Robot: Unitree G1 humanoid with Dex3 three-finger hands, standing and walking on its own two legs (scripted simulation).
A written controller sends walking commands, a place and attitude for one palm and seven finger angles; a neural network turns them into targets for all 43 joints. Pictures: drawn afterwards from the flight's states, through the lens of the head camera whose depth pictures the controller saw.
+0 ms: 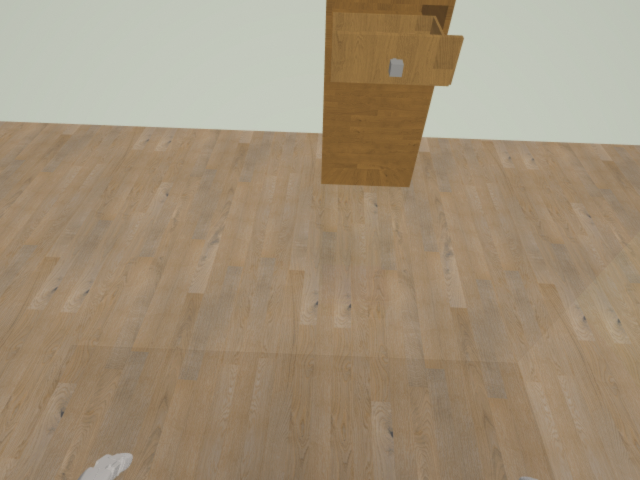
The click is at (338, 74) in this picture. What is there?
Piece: drawer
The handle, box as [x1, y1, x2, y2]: [388, 58, 403, 76]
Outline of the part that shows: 390,59 388,71 389,76 401,76 403,66 402,60 396,58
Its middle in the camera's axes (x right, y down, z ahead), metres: +0.22 -0.52 +1.17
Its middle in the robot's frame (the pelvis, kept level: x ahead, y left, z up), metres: +1.24 -0.16 -0.03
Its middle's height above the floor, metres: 0.73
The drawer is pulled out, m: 0.27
